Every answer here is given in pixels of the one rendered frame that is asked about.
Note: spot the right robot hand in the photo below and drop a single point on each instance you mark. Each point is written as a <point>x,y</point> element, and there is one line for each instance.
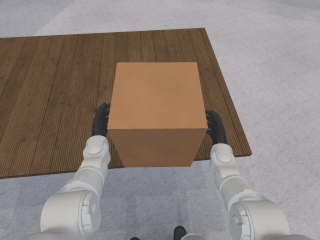
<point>217,132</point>

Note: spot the left robot hand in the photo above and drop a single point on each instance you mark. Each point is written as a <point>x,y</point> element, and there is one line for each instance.
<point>99,126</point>

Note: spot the table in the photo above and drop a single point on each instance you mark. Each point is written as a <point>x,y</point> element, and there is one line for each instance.
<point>52,85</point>

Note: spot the robot left upper arm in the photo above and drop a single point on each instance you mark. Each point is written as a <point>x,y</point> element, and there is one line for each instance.
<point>73,215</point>

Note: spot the robot right upper arm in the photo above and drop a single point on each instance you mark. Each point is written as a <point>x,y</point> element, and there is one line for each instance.
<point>259,220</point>

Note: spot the left robot forearm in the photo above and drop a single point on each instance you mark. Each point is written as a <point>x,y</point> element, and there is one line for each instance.
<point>93,171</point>

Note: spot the right robot forearm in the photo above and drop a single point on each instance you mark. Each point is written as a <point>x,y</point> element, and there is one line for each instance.
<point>229,182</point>

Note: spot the robot right foot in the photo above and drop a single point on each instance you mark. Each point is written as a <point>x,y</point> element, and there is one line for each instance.
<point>179,232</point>

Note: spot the carton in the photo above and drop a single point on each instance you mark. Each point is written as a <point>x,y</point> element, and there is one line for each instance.
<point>157,116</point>

